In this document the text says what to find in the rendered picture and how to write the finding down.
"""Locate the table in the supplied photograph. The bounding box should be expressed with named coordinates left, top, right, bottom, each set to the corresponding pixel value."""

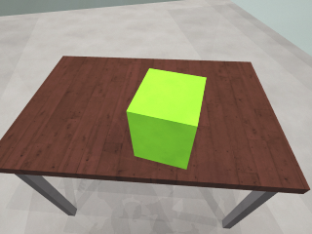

left=0, top=56, right=310, bottom=229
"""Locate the carton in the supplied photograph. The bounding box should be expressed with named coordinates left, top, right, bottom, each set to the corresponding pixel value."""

left=126, top=68, right=207, bottom=170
